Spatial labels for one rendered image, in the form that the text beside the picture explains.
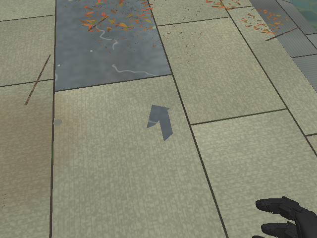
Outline right robot hand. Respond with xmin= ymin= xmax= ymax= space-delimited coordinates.
xmin=252 ymin=196 xmax=317 ymax=238

